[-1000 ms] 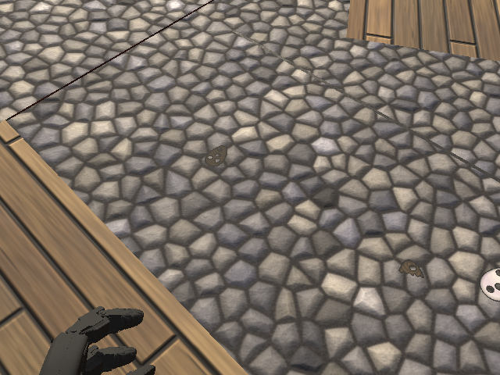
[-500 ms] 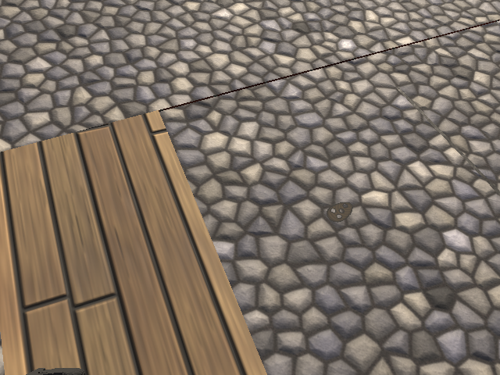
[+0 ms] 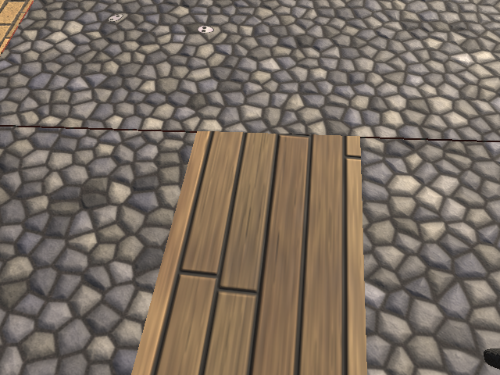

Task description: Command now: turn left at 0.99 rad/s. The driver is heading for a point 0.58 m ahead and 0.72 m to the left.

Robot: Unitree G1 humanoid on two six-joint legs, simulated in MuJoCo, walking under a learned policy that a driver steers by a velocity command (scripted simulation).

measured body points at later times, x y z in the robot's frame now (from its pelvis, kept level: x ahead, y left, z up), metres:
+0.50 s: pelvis +0.08 +0.11 +0.00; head +0.09 +0.15 +0.45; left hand +0.11 +0.42 -0.11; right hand +0.26 -0.13 -0.10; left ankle -0.03 +0.15 -0.73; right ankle +0.11 -0.05 -0.65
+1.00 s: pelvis +0.39 +0.33 +0.00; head +0.40 +0.35 +0.45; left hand +0.13 +0.49 -0.12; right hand +0.74 +0.38 -0.06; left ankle +0.35 +0.44 -0.64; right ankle +0.43 +0.19 -0.73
